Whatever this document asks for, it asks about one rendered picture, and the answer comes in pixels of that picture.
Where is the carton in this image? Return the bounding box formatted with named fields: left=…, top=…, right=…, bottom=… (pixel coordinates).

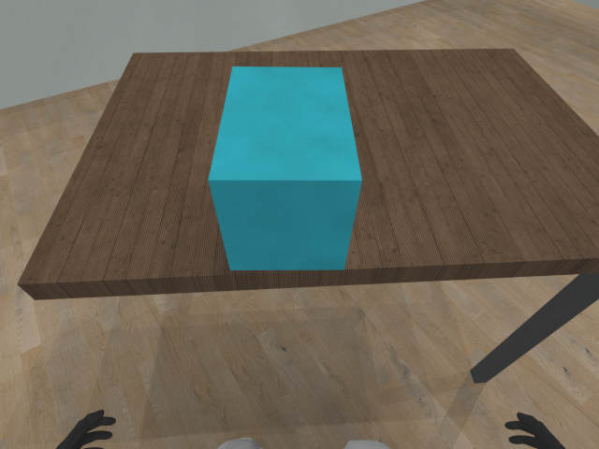
left=208, top=66, right=362, bottom=270

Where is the robot right hand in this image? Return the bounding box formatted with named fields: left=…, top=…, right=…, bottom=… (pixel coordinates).
left=504, top=413, right=565, bottom=449

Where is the robot left hand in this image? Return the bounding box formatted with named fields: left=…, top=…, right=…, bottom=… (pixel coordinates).
left=56, top=410, right=116, bottom=449

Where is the table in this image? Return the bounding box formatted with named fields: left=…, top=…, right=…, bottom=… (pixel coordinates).
left=18, top=49, right=599, bottom=384

